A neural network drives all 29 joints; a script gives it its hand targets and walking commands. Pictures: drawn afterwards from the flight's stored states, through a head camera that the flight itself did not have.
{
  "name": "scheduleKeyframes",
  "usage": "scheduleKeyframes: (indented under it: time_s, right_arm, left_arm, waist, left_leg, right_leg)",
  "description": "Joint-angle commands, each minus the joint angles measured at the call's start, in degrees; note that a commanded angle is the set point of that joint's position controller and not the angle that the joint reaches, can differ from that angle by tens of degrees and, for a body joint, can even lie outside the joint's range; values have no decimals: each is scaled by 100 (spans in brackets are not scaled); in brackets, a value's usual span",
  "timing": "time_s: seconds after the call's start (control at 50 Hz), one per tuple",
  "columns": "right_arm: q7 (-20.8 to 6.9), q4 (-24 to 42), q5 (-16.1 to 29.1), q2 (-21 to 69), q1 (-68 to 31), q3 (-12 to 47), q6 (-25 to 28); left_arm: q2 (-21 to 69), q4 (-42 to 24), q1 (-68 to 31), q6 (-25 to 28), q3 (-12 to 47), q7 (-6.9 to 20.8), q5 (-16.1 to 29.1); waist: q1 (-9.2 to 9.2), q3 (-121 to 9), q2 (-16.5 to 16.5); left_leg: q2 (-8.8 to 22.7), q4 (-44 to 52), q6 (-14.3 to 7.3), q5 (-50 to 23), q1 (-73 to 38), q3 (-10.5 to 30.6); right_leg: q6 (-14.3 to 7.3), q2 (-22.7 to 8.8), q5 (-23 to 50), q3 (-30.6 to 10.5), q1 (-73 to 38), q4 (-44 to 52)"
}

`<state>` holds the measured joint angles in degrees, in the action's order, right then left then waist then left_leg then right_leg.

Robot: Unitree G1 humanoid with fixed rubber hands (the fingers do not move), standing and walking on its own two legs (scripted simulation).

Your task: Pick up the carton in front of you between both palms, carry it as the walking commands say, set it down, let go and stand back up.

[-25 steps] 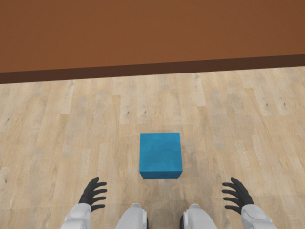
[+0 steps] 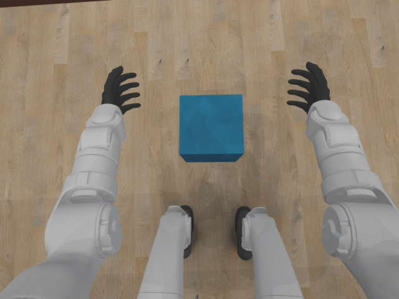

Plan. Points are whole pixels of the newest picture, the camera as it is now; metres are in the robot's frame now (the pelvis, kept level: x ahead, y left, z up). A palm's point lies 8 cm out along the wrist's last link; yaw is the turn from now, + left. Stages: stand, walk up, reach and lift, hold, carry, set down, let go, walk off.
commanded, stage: reach and lift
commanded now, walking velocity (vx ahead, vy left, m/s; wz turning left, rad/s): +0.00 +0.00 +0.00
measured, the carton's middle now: (210, 132) +0.51 +0.02 -0.53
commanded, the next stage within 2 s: none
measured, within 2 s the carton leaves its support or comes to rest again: leaves its support in 1.92 s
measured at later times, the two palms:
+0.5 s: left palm (136, 103) +0.52 +0.21 -0.22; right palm (288, 100) +0.52 -0.18 -0.22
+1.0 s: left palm (157, 127) +0.51 +0.20 -0.43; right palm (266, 125) +0.52 -0.17 -0.43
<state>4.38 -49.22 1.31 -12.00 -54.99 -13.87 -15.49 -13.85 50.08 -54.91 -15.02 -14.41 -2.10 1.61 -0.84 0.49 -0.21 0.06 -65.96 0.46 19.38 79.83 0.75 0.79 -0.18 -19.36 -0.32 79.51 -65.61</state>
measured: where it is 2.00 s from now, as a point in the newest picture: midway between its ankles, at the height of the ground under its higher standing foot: (214, 242)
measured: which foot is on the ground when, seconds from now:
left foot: down 0.00-1.00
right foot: down 0.00-1.00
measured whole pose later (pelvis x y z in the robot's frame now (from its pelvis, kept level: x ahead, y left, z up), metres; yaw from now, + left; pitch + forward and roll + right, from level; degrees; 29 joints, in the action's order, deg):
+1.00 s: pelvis -0.03 +0.00 -0.26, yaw +0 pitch +41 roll -1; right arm 7.0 -64.2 11.1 -20.0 -82.7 -6.6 -4.8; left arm -22.1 65.6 -82.9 -4.0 -7.1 -5.6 11.5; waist -0.7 16.2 -0.5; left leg -2.8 -120.2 2.7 29.8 131.2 2.7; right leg 2.9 2.9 -30.7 -2.0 130.6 -120.3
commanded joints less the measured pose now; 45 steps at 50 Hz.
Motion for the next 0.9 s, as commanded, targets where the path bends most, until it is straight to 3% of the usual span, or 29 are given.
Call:
scheduleKeyframes:
  time_s: [0.0,0.08,0.16,0.24,0.32,0.46,0.62,0.66,0.7,0.88]
  right_arm:
    - [42,268,15,-725,-1895,-137,374]
    - [8,111,-70,-833,-2314,-260,633]
    - [-88,218,-227,-763,-2230,-380,838]
    - [-205,228,-445,-536,-2017,-593,1054]
    - [-257,111,-631,-345,-1772,-752,1196]
    - [-121,52,-511,-404,-1645,-629,1303]
    - [177,475,394,-959,-2533,189,1211]
    - [231,378,553,-1101,-2773,297,1149]
    - [246,180,669,-1091,-2938,395,1096]
    - [301,-698,931,-1428,-4018,598,1070]
  left_arm:
    - [-787,-259,-1931,380,-148,-33,41]
    - [-888,-78,-2389,642,-261,12,-17]
    - [-815,-132,-2237,852,-433,101,-205]
    - [-611,-165,-2004,1075,-659,192,-416]
    - [-410,-87,-1751,1219,-812,223,-562]
    - [-469,-47,-1658,1315,-693,91,-424]
    - [-1098,-361,-2494,1242,56,-195,390]
    - [-1183,-307,-2698,1190,271,-248,614]
    - [-1249,-97,-3016,1133,329,-271,694]
    - [-1524,783,-4027,1109,576,-372,951]
  waist:
    - [-24,-5000,45]
    - [2,-5672,49]
    - [-21,-6345,39]
    - [-43,-6057,-4]
    - [-36,-5754,4]
    - [-7,-5925,14]
    - [-55,-7090,-3]
    - [-42,-6932,33]
    - [-44,-6582,40]
    - [-43,-5525,19]
  left_leg:
    - [-352,670,180,-551,-2202,-274]
    - [-381,592,178,-1140,-2275,-250]
    - [-404,530,159,-2112,-2465,-211]
    - [-380,350,154,-2673,-1879,-112]
    - [-364,-123,202,-2808,-1101,-59]
    - [-400,-1476,286,-2492,126,-132]
    - [-371,-2962,323,-1889,416,-339]
    - [-340,-3132,326,-1162,771,-400]
    - [-292,-3428,308,-1029,753,-373]
    - [-119,-4214,265,208,1547,-358]
  right_leg:
    - [128,389,363,258,-2085,609]
    - [122,415,923,263,-2062,553]
    - [117,424,1856,215,-2211,501]
    - [137,393,2440,119,-1715,298]
    - [178,387,2544,86,-868,-198]
    - [242,449,2251,151,307,-1549]
    - [292,427,1724,296,403,-3060]
    - [266,376,1201,345,385,-3300]
    - [273,347,801,376,962,-3491]
    - [221,184,-306,350,1550,-4312]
